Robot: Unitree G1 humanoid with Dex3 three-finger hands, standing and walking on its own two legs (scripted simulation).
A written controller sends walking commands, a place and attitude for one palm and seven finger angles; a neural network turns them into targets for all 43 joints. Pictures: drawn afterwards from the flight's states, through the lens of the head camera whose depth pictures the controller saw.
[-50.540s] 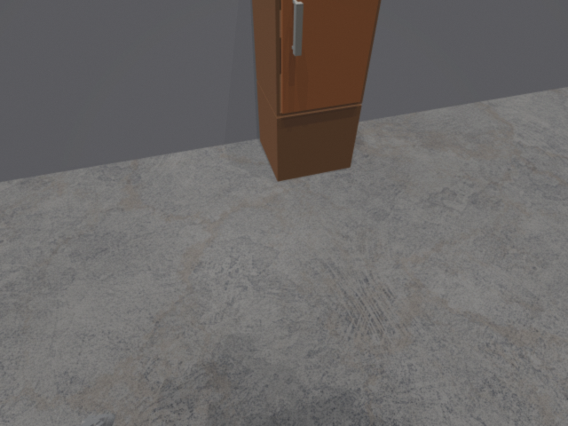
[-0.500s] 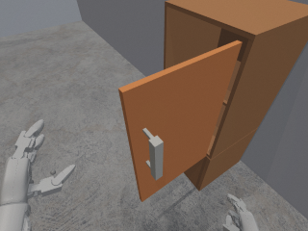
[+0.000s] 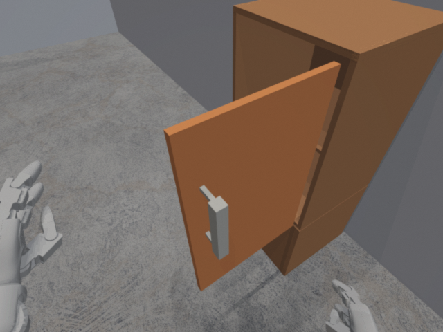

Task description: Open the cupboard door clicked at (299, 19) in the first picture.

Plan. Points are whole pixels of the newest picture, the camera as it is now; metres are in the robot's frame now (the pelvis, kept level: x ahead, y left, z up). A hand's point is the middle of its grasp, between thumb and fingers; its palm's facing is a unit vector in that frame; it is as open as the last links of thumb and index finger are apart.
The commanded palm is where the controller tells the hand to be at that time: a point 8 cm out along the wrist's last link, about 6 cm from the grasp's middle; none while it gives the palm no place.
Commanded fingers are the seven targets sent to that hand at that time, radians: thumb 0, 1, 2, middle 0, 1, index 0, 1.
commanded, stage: draw the hand back to the body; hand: left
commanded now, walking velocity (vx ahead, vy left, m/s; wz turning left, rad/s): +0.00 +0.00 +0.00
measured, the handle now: (213, 223) +0.32 +0.07 +0.01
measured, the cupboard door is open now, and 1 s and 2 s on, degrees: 92 92 92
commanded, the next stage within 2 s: step back with the hand held close in 0.08 s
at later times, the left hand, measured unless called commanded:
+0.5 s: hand (54, 243) +0.18 +0.26 +0.15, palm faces +0.33 -0.79 -0.52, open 7.4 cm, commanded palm +0.12 +0.31 +0.17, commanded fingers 0.00 0.90 0.90 -0.20 -0.30 -0.20 -0.30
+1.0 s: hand out of the picture +0.09 +0.29 +0.15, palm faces +0.48 -0.73 -0.49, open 7.4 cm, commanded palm +0.02 +0.33 +0.17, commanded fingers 0.00 0.90 0.90 -0.20 -0.30 -0.20 -0.30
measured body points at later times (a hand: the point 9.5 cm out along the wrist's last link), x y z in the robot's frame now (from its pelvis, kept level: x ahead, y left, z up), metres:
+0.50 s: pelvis -0.03 +0.01 +0.00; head -0.01 +0.00 +0.45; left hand +0.16 +0.30 +0.18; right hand +0.15 -0.24 -0.08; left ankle -0.02 +0.11 -0.74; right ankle -0.01 -0.12 -0.74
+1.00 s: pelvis -0.11 +0.02 -0.02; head -0.09 +0.04 +0.42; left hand +0.06 +0.33 +0.18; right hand +0.06 -0.21 -0.10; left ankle -0.02 +0.11 -0.74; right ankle -0.01 -0.11 -0.74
